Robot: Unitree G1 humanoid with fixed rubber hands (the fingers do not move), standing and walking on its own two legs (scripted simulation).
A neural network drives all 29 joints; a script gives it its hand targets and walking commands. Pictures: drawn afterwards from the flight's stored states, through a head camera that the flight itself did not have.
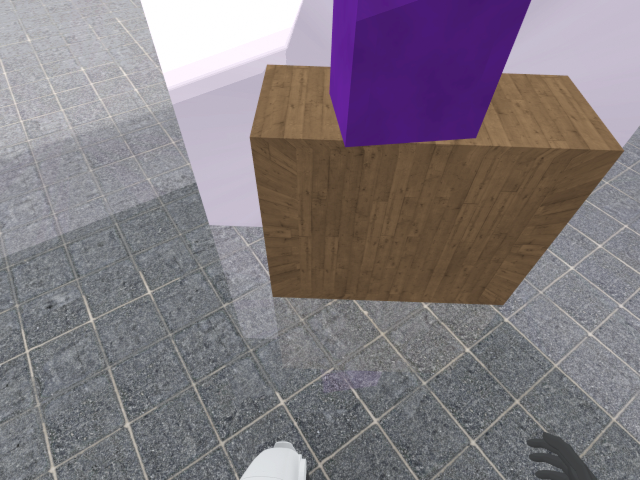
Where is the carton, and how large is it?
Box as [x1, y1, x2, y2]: [329, 0, 530, 146]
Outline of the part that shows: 333,0 329,93 345,146 470,138 476,136 530,0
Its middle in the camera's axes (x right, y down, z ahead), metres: +0.19 -0.40 +0.81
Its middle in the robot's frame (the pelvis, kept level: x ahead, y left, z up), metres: +0.90 -0.15 +0.09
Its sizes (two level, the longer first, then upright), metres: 0.303 0.223 0.290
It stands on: a pedestal, 0.69 m high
